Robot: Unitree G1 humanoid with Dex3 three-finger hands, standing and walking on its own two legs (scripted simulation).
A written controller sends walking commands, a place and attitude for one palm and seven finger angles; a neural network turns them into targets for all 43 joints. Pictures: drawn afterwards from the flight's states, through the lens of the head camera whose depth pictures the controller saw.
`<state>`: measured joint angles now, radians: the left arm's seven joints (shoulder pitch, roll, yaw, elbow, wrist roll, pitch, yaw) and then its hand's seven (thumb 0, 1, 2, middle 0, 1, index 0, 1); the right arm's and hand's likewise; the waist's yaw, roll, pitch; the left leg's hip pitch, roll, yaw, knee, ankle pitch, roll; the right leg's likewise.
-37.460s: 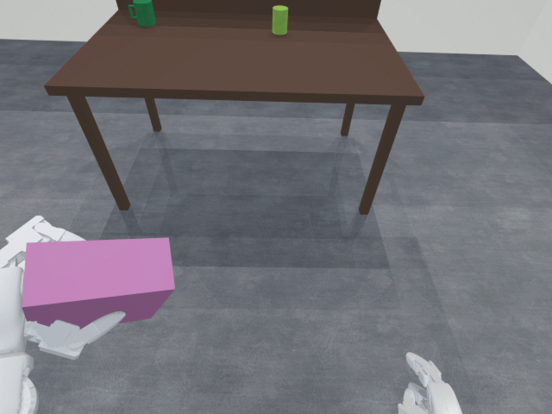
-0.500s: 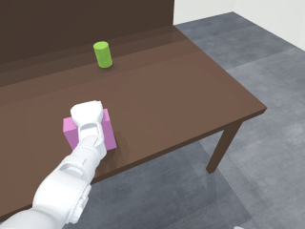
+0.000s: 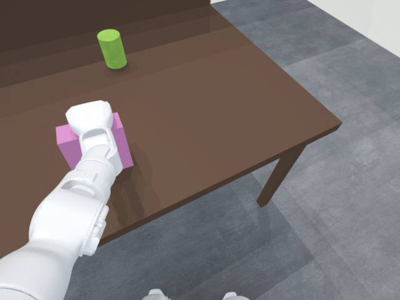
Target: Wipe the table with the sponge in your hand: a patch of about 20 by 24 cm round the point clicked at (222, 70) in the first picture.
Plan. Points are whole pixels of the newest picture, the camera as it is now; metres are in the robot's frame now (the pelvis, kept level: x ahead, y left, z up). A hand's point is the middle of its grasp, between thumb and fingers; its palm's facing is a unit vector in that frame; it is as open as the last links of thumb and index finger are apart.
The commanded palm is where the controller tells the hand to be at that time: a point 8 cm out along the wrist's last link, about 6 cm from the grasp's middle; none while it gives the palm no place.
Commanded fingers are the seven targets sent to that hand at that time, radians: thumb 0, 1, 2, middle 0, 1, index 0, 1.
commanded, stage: wipe forward along the third lane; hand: left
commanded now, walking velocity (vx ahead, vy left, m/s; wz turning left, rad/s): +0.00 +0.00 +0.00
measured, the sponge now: (100, 154) +0.45 +0.22 -0.02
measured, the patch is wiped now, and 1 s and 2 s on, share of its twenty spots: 0.90 1.00 1.00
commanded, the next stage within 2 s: wipe back along the third lane in 0.34 s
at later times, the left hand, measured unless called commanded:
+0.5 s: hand (92, 121) +0.51 +0.23 +0.03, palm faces -0.10 +0.02 -0.99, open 10.1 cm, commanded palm +0.49 +0.20 +0.06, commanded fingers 0.00 0.10 1.30 -1.20 -1.60 -1.20 -1.60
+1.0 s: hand (95, 134) +0.47 +0.22 +0.03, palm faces -0.06 +0.02 -1.00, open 10.1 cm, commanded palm +0.43 +0.18 +0.06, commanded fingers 0.00 0.10 1.30 -1.20 -1.60 -1.20 -1.60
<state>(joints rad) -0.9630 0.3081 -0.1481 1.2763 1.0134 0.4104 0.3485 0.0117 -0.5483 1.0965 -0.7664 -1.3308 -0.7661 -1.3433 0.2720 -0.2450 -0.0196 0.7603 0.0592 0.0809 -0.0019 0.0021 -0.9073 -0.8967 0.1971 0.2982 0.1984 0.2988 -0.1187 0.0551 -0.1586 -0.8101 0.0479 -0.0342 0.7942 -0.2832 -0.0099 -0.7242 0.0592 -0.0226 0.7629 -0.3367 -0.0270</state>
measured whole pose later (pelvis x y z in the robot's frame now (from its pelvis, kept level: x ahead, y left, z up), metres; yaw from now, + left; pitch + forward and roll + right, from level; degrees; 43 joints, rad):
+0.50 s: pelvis +0.01 +0.03 -0.01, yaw -1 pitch +21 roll -4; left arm -1.10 0.33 -0.13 1.36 1.04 0.45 0.36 0.00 -0.56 1.10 -0.78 -1.32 -0.78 -1.33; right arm 0.27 -0.22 -0.02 0.75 0.03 0.09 0.03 0.00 -0.91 -0.90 0.20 0.30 0.20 0.30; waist -0.15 0.05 -0.18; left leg -0.91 0.03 -0.02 0.87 -0.33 0.02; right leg -0.80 0.04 -0.01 0.79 -0.36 0.01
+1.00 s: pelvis +0.04 +0.03 +0.01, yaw +0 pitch +16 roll -3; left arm -0.85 0.18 -0.27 1.15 0.97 0.49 0.42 -0.01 -0.49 1.09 -0.68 -1.42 -0.68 -1.44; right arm 0.21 -0.21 -0.03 0.75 0.05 0.17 0.05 0.00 -0.91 -0.90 0.20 0.30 0.20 0.30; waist -0.05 0.04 -0.19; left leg -0.71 0.02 -0.02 0.75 -0.33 0.02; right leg -0.60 0.03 -0.01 0.67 -0.36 0.01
